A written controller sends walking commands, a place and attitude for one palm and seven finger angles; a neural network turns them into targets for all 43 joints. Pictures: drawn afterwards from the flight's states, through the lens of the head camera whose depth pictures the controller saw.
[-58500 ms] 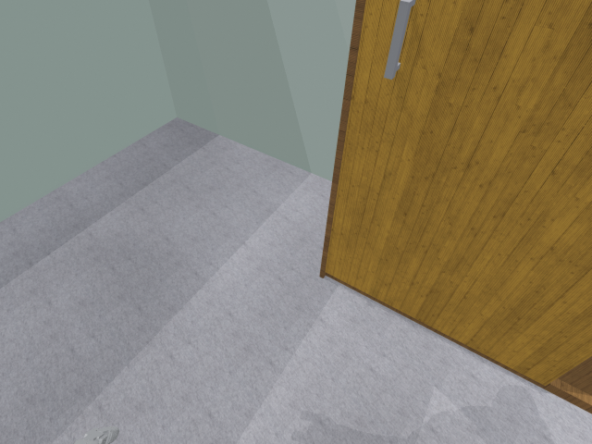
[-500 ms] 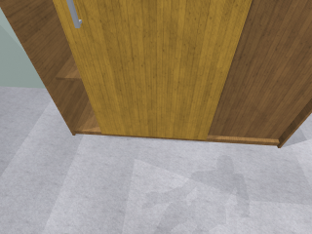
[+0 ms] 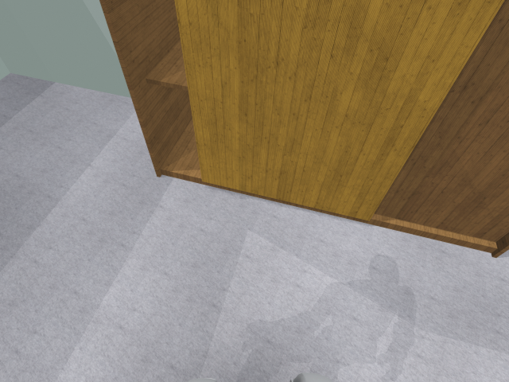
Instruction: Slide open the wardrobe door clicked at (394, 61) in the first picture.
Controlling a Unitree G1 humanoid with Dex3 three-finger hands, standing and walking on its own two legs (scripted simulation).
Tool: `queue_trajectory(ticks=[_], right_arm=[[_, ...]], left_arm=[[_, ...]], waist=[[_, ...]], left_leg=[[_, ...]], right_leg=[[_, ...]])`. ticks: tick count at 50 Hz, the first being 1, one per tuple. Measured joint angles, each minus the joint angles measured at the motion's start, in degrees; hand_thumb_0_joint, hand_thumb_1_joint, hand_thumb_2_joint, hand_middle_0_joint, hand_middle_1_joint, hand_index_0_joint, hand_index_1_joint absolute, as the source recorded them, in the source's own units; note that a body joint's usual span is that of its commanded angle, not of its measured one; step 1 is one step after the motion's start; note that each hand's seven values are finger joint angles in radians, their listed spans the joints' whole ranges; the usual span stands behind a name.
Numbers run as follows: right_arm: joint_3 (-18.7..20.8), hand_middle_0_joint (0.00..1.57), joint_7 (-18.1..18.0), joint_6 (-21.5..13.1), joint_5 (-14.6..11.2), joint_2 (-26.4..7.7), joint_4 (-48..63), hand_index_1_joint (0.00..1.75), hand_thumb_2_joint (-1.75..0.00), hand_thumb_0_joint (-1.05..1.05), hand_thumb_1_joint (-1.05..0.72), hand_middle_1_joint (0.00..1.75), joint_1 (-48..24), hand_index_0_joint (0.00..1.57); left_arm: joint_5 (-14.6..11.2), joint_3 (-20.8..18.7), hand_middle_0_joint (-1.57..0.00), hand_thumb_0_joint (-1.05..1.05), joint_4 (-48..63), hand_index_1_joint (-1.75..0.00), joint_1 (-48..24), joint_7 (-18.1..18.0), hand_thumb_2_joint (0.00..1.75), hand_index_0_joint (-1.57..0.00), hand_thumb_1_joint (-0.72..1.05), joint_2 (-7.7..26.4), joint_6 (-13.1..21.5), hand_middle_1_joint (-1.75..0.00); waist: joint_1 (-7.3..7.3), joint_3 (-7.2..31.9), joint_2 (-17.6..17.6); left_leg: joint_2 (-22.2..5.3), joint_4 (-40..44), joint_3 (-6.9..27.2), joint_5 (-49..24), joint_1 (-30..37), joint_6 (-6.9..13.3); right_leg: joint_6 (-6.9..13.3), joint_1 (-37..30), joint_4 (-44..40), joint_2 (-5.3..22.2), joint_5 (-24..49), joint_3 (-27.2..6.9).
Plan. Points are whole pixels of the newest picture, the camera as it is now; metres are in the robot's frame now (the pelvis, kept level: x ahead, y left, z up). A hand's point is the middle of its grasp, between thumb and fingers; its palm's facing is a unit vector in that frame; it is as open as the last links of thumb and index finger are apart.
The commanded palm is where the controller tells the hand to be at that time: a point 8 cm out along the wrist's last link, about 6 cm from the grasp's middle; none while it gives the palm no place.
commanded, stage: walk to a spot facing it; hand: left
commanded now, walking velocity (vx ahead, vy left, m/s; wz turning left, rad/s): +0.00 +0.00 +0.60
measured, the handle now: out of the picture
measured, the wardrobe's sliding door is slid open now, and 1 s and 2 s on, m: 0.23 0.23 0.23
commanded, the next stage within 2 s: turn to face it in 1.84 s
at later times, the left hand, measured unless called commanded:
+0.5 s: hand out of the picture -0.03 +0.15 -0.16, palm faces +0.35 -0.90 -0.25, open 7.4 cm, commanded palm none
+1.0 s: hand out of the picture -0.09 +0.11 -0.14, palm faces +0.65 -0.70 -0.29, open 7.4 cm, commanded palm none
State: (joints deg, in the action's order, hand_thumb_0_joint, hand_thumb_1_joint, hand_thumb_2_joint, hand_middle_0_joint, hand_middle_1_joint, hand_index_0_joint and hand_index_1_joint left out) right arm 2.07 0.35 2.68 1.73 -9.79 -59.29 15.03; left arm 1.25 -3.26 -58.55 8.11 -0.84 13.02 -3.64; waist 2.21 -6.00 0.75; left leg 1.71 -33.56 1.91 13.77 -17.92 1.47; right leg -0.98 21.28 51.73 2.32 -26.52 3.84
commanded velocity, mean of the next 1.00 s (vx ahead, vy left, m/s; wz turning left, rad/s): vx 0.14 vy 0.00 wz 0.60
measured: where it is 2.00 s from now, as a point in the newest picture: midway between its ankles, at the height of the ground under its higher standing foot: (190, 375)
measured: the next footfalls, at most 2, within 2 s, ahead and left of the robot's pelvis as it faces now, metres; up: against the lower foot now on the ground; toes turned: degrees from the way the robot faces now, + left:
right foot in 0.26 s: +0.03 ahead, -0.17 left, +0.00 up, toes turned +12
left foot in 0.58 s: -0.03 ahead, +0.10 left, +0.00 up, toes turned +27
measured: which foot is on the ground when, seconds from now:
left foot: down 0.00-0.24, up 0.26-0.56, down 0.58-0.84, up 0.86-1.00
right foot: up 0.00-0.24, down 0.26-0.58, up 0.60-0.82, down 0.84-1.00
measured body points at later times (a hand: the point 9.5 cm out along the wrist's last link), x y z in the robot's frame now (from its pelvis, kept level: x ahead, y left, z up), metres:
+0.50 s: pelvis -0.02 -0.06 +0.01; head +0.02 -0.05 +0.45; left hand -0.05 +0.19 -0.14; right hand +0.14 -0.30 -0.13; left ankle -0.05 +0.08 -0.69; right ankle -0.01 -0.17 -0.73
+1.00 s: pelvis +0.03 -0.07 +0.01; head +0.06 -0.07 +0.46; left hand -0.12 +0.15 -0.12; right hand +0.25 -0.22 -0.14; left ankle -0.07 +0.06 -0.64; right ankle +0.08 -0.17 -0.73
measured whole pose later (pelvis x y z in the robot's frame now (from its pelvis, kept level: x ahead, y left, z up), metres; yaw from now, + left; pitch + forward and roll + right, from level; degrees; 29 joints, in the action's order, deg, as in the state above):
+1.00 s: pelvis +0.03 -0.07 +0.01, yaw +40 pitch +0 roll +2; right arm 4.7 2.4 3.6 1.7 -13.9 -54.2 10.3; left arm 2.0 -4.6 -55.1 17.8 -0.2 11.6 1.6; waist 0.3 -2.6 -0.9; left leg -2.9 -66.4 0.1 19.3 -32.6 -1.8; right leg -0.7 11.5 29.2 6.6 -17.6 9.1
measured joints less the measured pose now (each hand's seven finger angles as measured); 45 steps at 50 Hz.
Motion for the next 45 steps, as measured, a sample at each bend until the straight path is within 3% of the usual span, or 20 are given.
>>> queue_trajectory(ticks=[3, 6, 9, 12, 13, 15, 17, 19, 21, 24, 27, 29, 31, 34, 37, 41, 43, 45], right_arm=[[0.0, 0.21, -0.5, -0.5, -0.1, 0.8, 0.5, 0.30, -0.90, 0.01, -0.90, 0.30, 1.0, 0.20], [0.4, 0.21, -0.8, -0.4, -0.1, 0.7, 0.8, 0.30, -0.90, 0.01, -0.90, 0.30, 1.4, 0.20], [1.0, 0.21, -0.9, 0.1, 0.1, -0.1, 1.6, 0.30, -0.90, 0.01, -0.90, 0.30, 1.2, 0.20], [2.0, 0.21, -0.9, 0.9, 0.0, -1.4, 2.6, 0.30, -0.90, 0.01, -0.90, 0.30, 0.7, 0.20], [2.4, 0.21, -0.8, 1.2, -0.3, -1.5, 3.0, 0.30, -0.90, 0.01, -0.90, 0.30, 0.5, 0.20], [3.3, 0.21, -0.6, 1.7, -0.4, -3.1, 2.9, 0.30, -0.90, 0.01, -0.90, 0.30, -1.3, 0.20], [4.0, 0.21, -0.2, 1.8, -0.2, -4.6, 3.5, 0.30, -0.90, 0.01, -0.90, 0.30, -2.2, 0.20], [4.1, 0.20, 0.2, 1.6, -0.3, -5.3, 3.9, 0.30, -0.90, 0.01, -0.90, 0.30, -3.0, 0.20], [3.8, 0.20, 0.4, 1.5, -0.7, -5.4, 4.4, 0.30, -0.90, 0.01, -0.91, 0.30, -3.9, 0.20], [3.2, 0.20, 0.6, 1.2, -1.1, -5.3, 5.0, 0.30, -0.90, 0.01, -0.91, 0.30, -5.4, 0.19], [2.5, 0.20, 0.8, 0.7, -1.2, -5.2, 5.7, 0.30, -0.90, 0.01, -0.91, 0.30, -7.0, 0.19], [2.3, 0.20, 0.9, -0.2, -1.0, -5.6, 6.7, 0.30, -0.90, 0.01, -0.91, 0.30, -7.5, 0.19], [2.1, 0.20, 0.6, -1.0, -0.6, -4.6, 6.9, 0.30, -0.90, 0.01, -0.91, 0.30, -8.5, 0.19], [1.4, 0.20, 0.3, -1.4, 0.0, -3.2, 7.1, 0.30, -0.90, 0.00, -0.91, 0.30, -7.5, 0.20], [1.0, 0.20, 0.3, -1.2, 0.3, -2.8, 6.6, 0.30, -0.90, 0.00, -0.90, 0.30, -5.9, 0.20], [1.1, 0.21, 0.4, -0.2, 0.3, -3.0, 5.8, 0.30, -0.90, 0.01, -0.90, 0.30, -3.9, 0.20], [1.5, 0.21, 0.4, 0.4, -0.2, -3.0, 5.4, 0.30, -0.90, 0.01, -0.90, 0.30, -3.0, 0.20], [1.9, 0.21, 0.8, 1.1, -0.1, -3.6, 4.7, 0.30, -0.90, 0.01, -0.90, 0.30, -3.4, 0.20]], left_arm=[[0.0, -0.5, -0.20, 0.00, 0.9, -0.30, 0.0, 0.4, 0.90, -0.21, 0.91, 0.1, 0.3, -0.30], [-0.3, -0.8, -0.20, 0.00, 2.2, -0.30, 0.1, 0.5, 0.90, -0.20, 0.91, 0.2, 0.8, -0.30], [-0.5, -0.9, -0.20, 0.00, 3.2, -0.30, -0.1, 0.3, 0.90, -0.20, 0.91, 0.2, 1.0, -0.30], [-0.7, -0.8, -0.20, 0.00, 4.3, -0.30, 0.3, 0.2, 0.90, -0.20, 0.91, 0.4, 1.7, -0.30], [-0.4, -0.9, -0.20, 0.00, 4.9, -0.30, 0.9, 0.1, 0.90, -0.20, 0.91, 0.8, 2.1, -0.30], [0.0, -1.0, -0.20, 0.00, 4.5, -0.30, 1.0, -0.5, 0.90, -0.20, 0.91, 0.1, 2.1, -0.30], [0.1, -0.8, -0.20, 0.00, 4.0, -0.30, 1.5, -0.8, 0.90, -0.20, 0.91, -0.9, 1.7, -0.30], [0.2, -0.8, -0.20, 0.00, 3.7, -0.30, 2.2, -0.9, 0.90, -0.20, 0.91, -1.4, 2.0, -0.30], [0.4, -0.6, -0.20, 0.00, 3.8, -0.30, 2.7, -0.8, 0.90, -0.20, 0.91, -1.6, 2.6, -0.30], [0.6, -0.3, -0.20, 0.00, 4.2, -0.30, 3.2, -0.5, 0.90, -0.21, 0.90, -1.7, 3.3, -0.30], [0.5, -0.1, -0.20, 0.00, 4.4, -0.30, 3.9, -0.1, 0.90, -0.21, 0.90, -1.4, 3.4, -0.30], [0.0, -0.2, -0.20, 0.00, 4.5, -0.30, 4.7, 0.2, 0.90, -0.21, 0.90, -1.2, 2.9, -0.30], [-0.1, -0.5, -0.20, 0.00, 3.9, -0.30, 3.8, 0.3, 0.90, -0.21, 0.90, 0.1, 1.5, -0.30], [0.2, -1.4, -0.20, 0.00, 3.6, -0.30, 2.8, 0.9, 0.90, -0.21, 0.91, 1.4, 0.3, -0.30], [0.2, -1.8, -0.20, 0.00, 4.7, -0.30, 2.1, 2.1, 0.90, -0.20, 0.91, 1.9, 0.8, -0.30], [0.3, -1.7, -0.20, 0.00, 6.6, -0.30, 3.1, 2.8, 0.90, -0.20, 0.91, 2.3, 3.0, -0.30], [0.7, -1.7, -0.20, 0.00, 7.6, -0.30, 4.4, 2.3, 0.90, -0.20, 0.91, 2.8, 4.6, -0.30], [0.6, -1.8, -0.20, 0.00, 7.2, -0.30, 5.5, 1.3, 0.90, -0.20, 0.91, 1.8, 5.0, -0.30]], waist=[[-0.08, 0.1, -0.7], [-0.22, 0.7, -1.6], [0.04, 1.3, -2.6], [-0.05, 2.2, -3.2], [-0.53, 2.9, -2.1], [-0.70, 1.8, -2.9], [-0.15, 1.3, -3.1], [0.04, 0.8, -2.3], [-0.10, 0.3, -0.7], [-0.86, -0.5, 1.6], [-1.38, -0.9, 2.8], [-1.37, -0.2, 2.1], [-1.68, -1.0, 3.1], [-2.07, -0.5, 2.6], [-2.29, 0.3, 0.3], [-2.12, 2.0, -2.8], [-2.54, 3.0, -2.3], [-2.87, 2.7, -2.8]], left_leg=[[0.5, 4.1, 2.6, -3.4, -0.4, -0.2], [0.7, 6.7, 5.3, -5.8, -1.2, -0.8], [1.0, 7.5, 8.1, -7.2, -2.5, -1.7], [1.9, 6.2, 10.7, -7.5, -4.7, -3.1], [2.9, 3.4, 10.1, -4.2, -6.6, -3.3], [2.8, -8.9, 7.6, 5.7, -10.5, -3.2], [2.1, -20.6, 4.1, 8.8, -13.5, -3.3], [0.5, -26.0, 0.8, 9.6, -13.7, -3.8], [-0.9, -24.5, -1.8, 11.1, -11.7, -4.3], [-2.2, -15.7, -4.2, 12.3, -7.0, -4.5], [-2.4, -5.3, -5.6, 7.6, -1.7, -4.0], [-2.8, 0.8, -5.0, 0.0, 1.0, -2.2], [-2.0, -2.3, -4.0, 1.8, -0.5, -1.7], [-2.1, -1.7, -1.8, 2.6, -0.5, -2.1], [-2.6, 0.7, 1.1, 1.1, -0.2, -2.6], [-3.0, -0.7, 4.6, 3.1, -1.2, -3.0], [-1.8, -10.1, 4.9, 11.9, -5.1, -2.1], [-1.5, -23.9, 3.8, 12.8, -9.8, -1.8]], right_leg=[[-0.9, 2.9, 5.6, -1.1, 1.8, -2.5], [-1.7, 2.7, 3.6, -1.5, 1.6, -3.7], [-1.7, 0.4, -2.6, -2.1, 0.2, -4.3], [-1.0, -5.1, -15.8, -2.6, 2.4, -4.3], [0.1, -6.7, -20.9, -1.7, 3.5, -5.1], [0.9, -6.5, -20.0, -1.6, 7.7, -3.8], [1.0, -7.7, -20.5, -0.7, 8.3, -2.0], [1.0, -9.0, -21.5, 0.4, 8.5, -0.8], [1.1, -9.8, -21.9, 1.8, 8.5, 0.4], [0.8, -9.9, -20.6, 3.8, 7.5, 2.2], [0.0, -8.9, -16.9, 5.6, 5.2, 4.4], [-1.1, -6.1, -10.8, 6.1, 2.8, 5.6], [-2.1, -1.5, 0.2, 5.7, -3.8, 2.2], [-2.4, 3.4, 8.3, 3.8, -3.1, -0.1], [-2.4, 4.5, 4.9, 2.8, -0.6, -0.5], [-2.4, -0.6, -10.1, 1.2, 1.5, 0.3], [-0.9, -2.4, -15.0, 1.8, 6.0, 0.8], [0.4, -3.4, -14.1, 2.5, 7.5, 2.4]])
